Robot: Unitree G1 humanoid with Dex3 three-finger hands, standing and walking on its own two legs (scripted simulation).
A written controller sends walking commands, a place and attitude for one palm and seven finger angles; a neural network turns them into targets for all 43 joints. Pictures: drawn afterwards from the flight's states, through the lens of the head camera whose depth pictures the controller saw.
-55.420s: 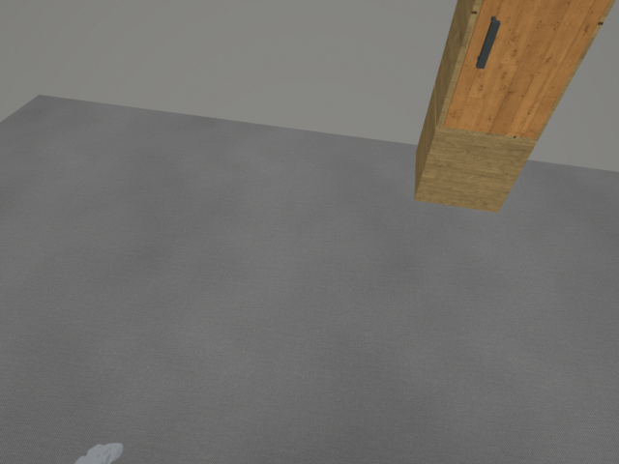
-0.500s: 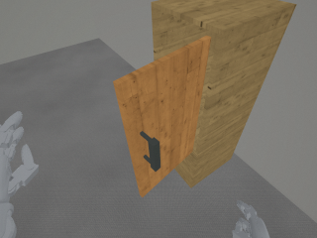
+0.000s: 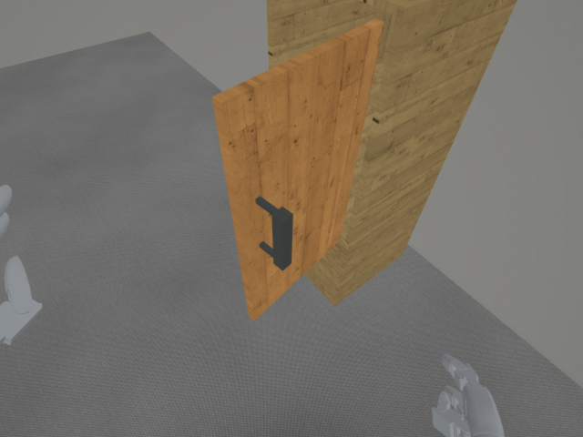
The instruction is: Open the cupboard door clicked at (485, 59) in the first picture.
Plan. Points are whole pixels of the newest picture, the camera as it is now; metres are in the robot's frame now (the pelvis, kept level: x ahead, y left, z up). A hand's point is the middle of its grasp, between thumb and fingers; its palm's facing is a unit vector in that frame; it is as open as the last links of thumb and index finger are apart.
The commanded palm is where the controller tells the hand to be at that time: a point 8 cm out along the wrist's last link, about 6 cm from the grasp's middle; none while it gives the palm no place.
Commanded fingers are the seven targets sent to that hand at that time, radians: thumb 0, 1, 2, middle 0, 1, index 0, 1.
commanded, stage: step back with the hand held close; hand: left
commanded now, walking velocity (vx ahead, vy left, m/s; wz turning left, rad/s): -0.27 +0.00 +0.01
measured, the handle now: (273, 233) +0.44 +0.07 -0.01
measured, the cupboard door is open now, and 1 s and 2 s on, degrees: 99 99 99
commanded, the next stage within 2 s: stop stepping back and stand still in 0.90 s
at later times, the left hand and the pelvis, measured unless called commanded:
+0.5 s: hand out of the picture +0.13 +0.26 +0.17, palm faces +0.49 -0.69 -0.54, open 7.4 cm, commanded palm +0.05 +0.30 +0.18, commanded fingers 0.00 0.90 0.90 -0.20 -0.30 -0.20 -0.30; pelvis -0.06 -0.01 -0.02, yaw +5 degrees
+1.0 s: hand out of the picture +0.05 +0.23 +0.18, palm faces +0.44 -0.80 -0.41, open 7.5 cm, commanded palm -0.01 +0.26 +0.18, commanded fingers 0.00 0.90 0.90 -0.20 -0.30 -0.20 -0.30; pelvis -0.16 -0.03 -0.01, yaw -2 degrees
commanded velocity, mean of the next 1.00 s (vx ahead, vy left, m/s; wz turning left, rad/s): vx -0.36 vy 0.00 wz -0.07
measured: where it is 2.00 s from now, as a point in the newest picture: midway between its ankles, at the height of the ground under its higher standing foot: outside the picture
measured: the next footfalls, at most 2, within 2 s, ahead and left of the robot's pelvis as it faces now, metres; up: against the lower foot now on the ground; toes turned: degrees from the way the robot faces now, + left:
right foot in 1.00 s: -0.25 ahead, -0.15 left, +0.00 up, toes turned -3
left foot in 1.14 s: -0.05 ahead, +0.05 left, +0.00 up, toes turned -1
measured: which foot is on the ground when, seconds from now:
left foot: down 0.00-1.00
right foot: down 0.00-0.68, up 0.70-0.98, down 1.00-1.00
